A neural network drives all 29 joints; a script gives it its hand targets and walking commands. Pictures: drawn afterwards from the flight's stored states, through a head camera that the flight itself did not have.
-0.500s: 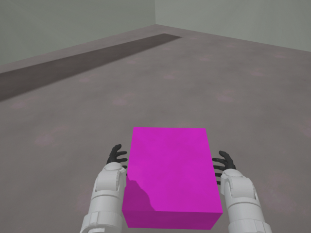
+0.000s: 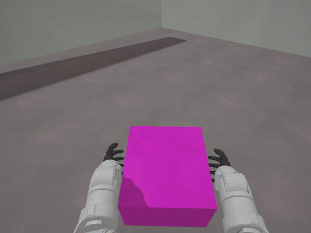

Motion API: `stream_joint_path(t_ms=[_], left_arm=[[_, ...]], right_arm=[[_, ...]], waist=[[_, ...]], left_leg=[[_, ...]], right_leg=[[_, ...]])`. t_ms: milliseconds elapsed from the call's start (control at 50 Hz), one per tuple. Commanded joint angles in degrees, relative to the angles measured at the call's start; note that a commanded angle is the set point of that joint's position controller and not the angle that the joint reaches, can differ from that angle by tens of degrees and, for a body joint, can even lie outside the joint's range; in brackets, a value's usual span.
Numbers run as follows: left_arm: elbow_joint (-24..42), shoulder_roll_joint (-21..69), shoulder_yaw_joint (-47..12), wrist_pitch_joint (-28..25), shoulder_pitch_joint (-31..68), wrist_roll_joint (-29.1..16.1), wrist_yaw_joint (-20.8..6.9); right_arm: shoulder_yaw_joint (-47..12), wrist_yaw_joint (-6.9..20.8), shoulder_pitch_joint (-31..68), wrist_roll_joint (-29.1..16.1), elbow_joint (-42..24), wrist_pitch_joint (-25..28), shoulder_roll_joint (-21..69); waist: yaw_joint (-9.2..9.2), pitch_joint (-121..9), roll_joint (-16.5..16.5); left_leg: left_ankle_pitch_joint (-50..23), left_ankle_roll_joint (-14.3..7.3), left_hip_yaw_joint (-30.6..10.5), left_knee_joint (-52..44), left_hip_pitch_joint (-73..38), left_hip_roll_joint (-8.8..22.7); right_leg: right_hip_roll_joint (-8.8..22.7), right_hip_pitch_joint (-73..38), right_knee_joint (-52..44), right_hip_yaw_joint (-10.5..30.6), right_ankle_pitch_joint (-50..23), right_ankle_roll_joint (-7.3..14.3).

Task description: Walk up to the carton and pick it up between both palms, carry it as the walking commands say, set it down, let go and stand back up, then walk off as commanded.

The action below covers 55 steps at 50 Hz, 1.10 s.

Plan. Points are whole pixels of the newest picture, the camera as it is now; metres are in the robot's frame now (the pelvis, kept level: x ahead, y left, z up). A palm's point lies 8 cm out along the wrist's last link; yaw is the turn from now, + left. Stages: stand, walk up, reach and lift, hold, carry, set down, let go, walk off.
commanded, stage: hold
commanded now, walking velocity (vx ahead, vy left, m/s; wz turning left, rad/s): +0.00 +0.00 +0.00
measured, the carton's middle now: (165, 172) +0.34 +0.01 -0.03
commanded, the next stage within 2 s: carry in 0.46 s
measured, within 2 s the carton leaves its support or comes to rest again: neither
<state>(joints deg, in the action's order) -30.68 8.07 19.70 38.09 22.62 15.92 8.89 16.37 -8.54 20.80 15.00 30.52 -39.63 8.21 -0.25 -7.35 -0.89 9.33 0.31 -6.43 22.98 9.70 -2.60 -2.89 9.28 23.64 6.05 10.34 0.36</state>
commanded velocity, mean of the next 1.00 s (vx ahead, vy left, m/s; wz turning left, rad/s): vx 0.29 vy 0.00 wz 0.00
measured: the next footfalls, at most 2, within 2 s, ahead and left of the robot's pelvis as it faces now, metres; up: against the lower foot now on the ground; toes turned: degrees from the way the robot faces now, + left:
left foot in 0.88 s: +0.17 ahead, +0.12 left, +0.00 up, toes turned +7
right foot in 1.10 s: +0.23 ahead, -0.11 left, +0.00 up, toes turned -8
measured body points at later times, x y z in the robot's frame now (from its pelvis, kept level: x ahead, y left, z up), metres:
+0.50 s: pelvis +0.01 +0.01 +0.00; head -0.06 +0.01 +0.44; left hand +0.31 +0.17 +0.04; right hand +0.29 -0.15 +0.02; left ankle +0.04 +0.12 -0.74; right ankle +0.03 -0.12 -0.74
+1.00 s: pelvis +0.12 +0.00 -0.01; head +0.07 -0.01 +0.44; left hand +0.42 +0.16 +0.07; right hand +0.40 -0.16 +0.06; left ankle +0.13 +0.12 -0.74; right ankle +0.07 -0.09 -0.72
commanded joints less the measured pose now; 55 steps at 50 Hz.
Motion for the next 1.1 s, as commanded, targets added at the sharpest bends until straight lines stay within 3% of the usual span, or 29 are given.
stream_joint_path(t_ms=[0, 40, 120, 140, 200, 220, 300, 340, 380, 420, 440, 480, 520, 540, 580, 620, 640, 660, 700, 760, 820, 840, 880, 900, 920, 960, 1040, 1060, 1080], left_arm=[[-1.2, 60.2, -28.3, -2.6, 40.7, -17.4, -30.2], [-1.5, 61.0, -28.4, -2.1, 38.7, -17.0, -30.4], [-3.8, 58.6, -24.5, -0.5, 31.0, -14.7, -30.2], [1.1, 58.8, -26.7, -0.8, 31.8, -15.9, -30.2], [1.3, 58.4, -27.7, -0.2, 27.7, -14.7, -30.0], [2.9, 57.9, -28.5, 0.0, 25.4, -14.4, -29.7], [12.6, 59.3, -36.5, 0.3, 27.7, -17.7, -29.1], [11.5, 59.8, -37.6, 0.4, 27.9, -18.5, -28.9], [10.9, 59.9, -38.6, 0.7, 28.9, -19.5, -28.5], [9.9, 59.9, -37.9, -0.1, 28.3, -19.5, -28.4], [9.5, 61.4, -40.3, 0.2, 26.3, -19.8, -27.4], [13.3, 62.3, -41.0, 0.7, 33.5, -20.6, -26.4], [14.3, 63.6, -43.3, 1.8, 34.6, -22.5, -26.5], [15.1, 63.9, -43.5, 2.8, 31.6, -23.2, -26.5], [18.1, 63.9, -45.4, 3.8, 31.0, -26.5, -26.2], [20.4, 61.3, -44.3, 6.5, 30.6, -26.6, -25.8], [21.8, 59.5, -44.1, 7.6, 29.0, -26.2, -24.9], [22.8, 58.4, -47.3, 9.9, 30.1, -27.6, -24.1], [24.6, 58.0, -48.4, 13.9, 28.8, -28.1, -23.5], [31.1, 57.5, -49.5, 18.5, 29.1, -31.0, -21.4], [33.8, 56.2, -50.1, 22.7, 27.6, -32.1, -19.9], [33.2, 56.3, -49.2, 23.8, 27.2, -32.2, -20.1], [37.9, 55.8, -50.2, 25.8, 29.5, -33.6, -19.7], [38.0, 56.9, -51.0, 27.0, 31.4, -35.5, -19.7], [38.8, 56.8, -51.0, 28.3, 32.3, -36.7, -20.1], [38.3, 57.6, -52.2, 30.4, 34.2, -38.4, -20.8], [38.2, 60.2, -49.7, 31.6, 28.5, -39.6, -21.0], [36.9, 59.7, -48.5, 31.6, 27.3, -38.7, -20.7], [39.2, 57.2, -48.4, 30.9, 27.5, -38.8, -20.5]], right_arm=[[-29.6, 28.5, 51.9, -18.0, -7.6, 5.2, 56.7], [-29.2, 28.3, 48.3, -17.2, -7.4, 4.5, 56.7], [-28.6, 27.8, 43.9, -16.5, -7.5, 2.9, 58.2], [-29.7, 27.7, 41.9, -16.3, -9.3, 2.8, 58.7], [-29.9, 27.5, 38.1, -16.2, -10.2, 2.1, 55.9], [-31.1, 27.7, 36.8, -17.8, -11.3, 2.3, 56.7], [-32.7, 27.2, 29.8, -17.8, -15.6, 2.2, 55.5], [-33.6, 27.3, 32.5, -18.6, -16.4, 2.4, 55.6], [-34.7, 27.1, 35.3, -20.2, -17.3, 2.2, 55.8], [-33.9, 27.7, 35.3, -19.4, -15.8, 2.5, 54.0], [-35.7, 26.5, 40.0, -19.3, -19.7, 2.7, 56.1], [-35.4, 26.2, 42.9, -19.6, -19.0, 2.3, 57.0], [-39.0, 25.8, 43.9, -22.0, -21.9, 1.5, 57.2], [-40.4, 25.3, 40.6, -22.4, -22.6, 0.2, 57.2], [-42.2, 23.9, 40.3, -23.9, -26.4, -1.4, 57.5], [-45.5, 22.9, 43.3, -25.5, -33.4, -4.3, 57.6], [-47.0, 22.7, 45.3, -27.6, -34.3, -6.0, 57.5], [-47.4, 22.6, 43.4, -28.3, -33.3, -8.2, 57.1], [-49.6, 23.0, 44.6, -31.4, -36.1, -11.8, 57.1], [-49.5, 22.1, 40.1, -34.3, -36.8, -17.1, 56.5], [-48.0, 21.2, 35.7, -35.1, -36.7, -20.8, 55.9], [-47.2, 21.0, 36.8, -35.2, -38.1, -21.6, 55.5], [-45.4, 20.4, 31.9, -34.5, -38.0, -23.4, 53.5], [-46.9, 19.6, 36.7, -35.7, -41.9, -24.1, 54.1], [-46.6, 19.1, 36.3, -35.9, -42.7, -25.0, 55.4], [-44.6, 18.2, 33.4, -33.3, -41.3, -26.9, 54.0], [-45.9, 16.8, 37.7, -34.9, -51.9, -28.5, 54.3], [-46.7, 16.6, 38.3, -34.9, -51.7, -29.1, 54.5], [-48.0, 17.0, 41.0, -36.5, -54.7, -29.1, 54.4]], waist=[[-0.82, -16.1, 2.0], [0.64, -17.2, 2.4], [-1.15, -13.5, 5.8], [-0.36, -14.7, 5.9], [0.6, -12.9, 4.1], [-1.0, -14.1, 0.7], [2.7, -16.5, -2.3], [2.34, -14.2, 0.0], [0.74, -9.9, -2.5], [1.97, -11.7, -0.6], [0.39, -12.7, -1.6], [0.57, -10.2, -8.6], [0.41, -10.7, -10.2], [0.09, -10.8, -7.0], [-0.88, -14.8, -0.4], [-0.86, -16.0, 18.6], [-0.64, -13.7, 16.6], [-0.09, -13.0, 9.8], [0.12, -10.2, 8.8], [-0.56, -11.5, 12.3], [0.49, -15.7, 4.3], [1.11, -17.5, 1.0], [1.99, -17.6, -17.8], [1.75, -15.5, -17.8], [1.71, -15.2, -10.7], [2.2, -10.9, -6.3], [0.38, -17.8, -4.1], [0.16, -17.1, 0.4], [-0.61, -18.4, 11.4]], left_leg=[[6.0, -0.3, 4.0, -4.4, -0.3, -1.4], [1.8, 0.1, 4.1, -4.4, -2.7, -1.5], [-5.0, -0.5, 4.2, -4.1, -3.1, -2.0], [-7.1, -0.1, 4.1, -4.4, -5.5, -2.1], [-9.5, 0.1, 3.5, -4.5, -6.1, -2.2], [-11.8, 0.3, 3.1, -4.3, -5.7, -2.2], [-16.3, 1.5, 2.1, -3.8, -8.0, -2.2], [-12.5, 1.0, 1.6, -3.9, -7.2, -1.9], [-7.0, 1.4, 2.1, -4.0, -4.3, -1.6], [-3.3, 0.9, 2.0, -4.7, -4.0, -1.1], [1.6, -1.6, -1.5, -0.8, 0.4, 9.8], [29.0, -4.4, -11.0, -11.4, 3.7, 12.9], [30.2, -6.3, -16.2, -14.4, 6.0, 16.1], [27.9, -6.7, -15.7, -12.6, 7.2, 16.2], [18.3, -3.2, -3.9, -1.7, 10.8, 10.4], [18.2, 0.5, 8.2, 22.0, 29.0, 3.1], [16.8, 0.4, 7.4, 26.4, 31.0, 5.3], [17.3, -0.1, 7.3, 25.4, 32.1, 6.1], [15.4, 0.1, 9.9, 22.4, 23.9, 7.0], [11.1, 1.0, 13.5, 10.2, 19.6, 5.5], [7.8, 0.1, 15.4, 3.3, 3.5, 3.6], [10.9, -1.1, 10.5, 0.6, -4.5, 7.6], [22.4, -6.9, -15.2, -10.7, -20.5, 23.9], [15.0, -10.4, -19.6, -10.5, -22.8, 27.3], [13.3, -11.2, -18.4, -10.8, -19.6, 27.6], [7.4, -9.4, -8.7, -11.8, -10.9, 24.9], [8.9, -4.1, 8.1, -3.0, -1.2, 16.5], [13.1, -1.8, 12.6, 3.7, 8.9, 13.3], [13.7, 1.1, 17.0, 13.8, 22.6, 9.5]], right_leg=[[-1.2, -4.3, -4.4, -1.9, 4.7, -0.7], [-0.8, -4.7, -4.8, -2.2, 1.2, -0.8], [-0.3, -6.3, -5.5, -1.8, -5.8, -1.6], [-1.0, -5.6, -5.8, -2.2, -6.8, -1.7], [-0.9, -5.8, -6.4, -1.9, -10.5, -1.6], [-0.4, -8.3, -5.3, -1.1, -13.3, -1.3], [-1.6, -8.9, -5.3, -1.7, -15.7, -1.0], [-1.4, -6.4, -5.6, -1.5, -12.6, -0.6], [-1.4, -4.7, -5.1, -1.8, -6.9, -0.1], [-1.1, -4.6, -4.9, -1.6, -4.1, 0.4], [7.9, 0.4, 2.8, -2.1, 1.3, -0.3], [3.3, 7.4, 10.2, -5.5, 17.3, -1.0], [2.6, 7.9, 14.6, -7.6, 15.3, -1.2], [3.3, 6.0, 11.5, -8.1, 14.4, -0.7], [3.6, -6.8, -3.0, -6.6, 14.6, 1.4], [21.2, -20.7, -8.2, 18.2, 10.5, 7.5], [23.0, -15.6, -10.4, 19.9, 11.5, 10.1], [24.2, -14.3, -10.9, 20.0, 12.3, 10.9], [21.8, -1.7, -15.5, 14.2, 29.5, 9.1], [17.8, -5.2, -13.4, 5.5, 18.7, 7.8], [13.1, 0.8, -4.0, -2.8, 16.6, 4.3], [11.1, 7.1, 2.9, -6.3, 15.8, 2.9], [3.0, 28.5, 22.9, -13.9, 16.1, -1.2], [3.9, 35.5, 27.2, -10.4, 17.4, -1.7], [6.5, 33.8, 28.3, -8.6, 17.0, -1.6], [6.7, 28.2, 19.7, -11.5, 19.2, -2.1], [2.6, 0.0, -4.4, -16.0, 4.9, -0.7], [6.2, -11.1, -5.9, -11.0, 4.4, 0.5], [14.5, -21.8, -6.3, 1.0, 11.6, 3.7]])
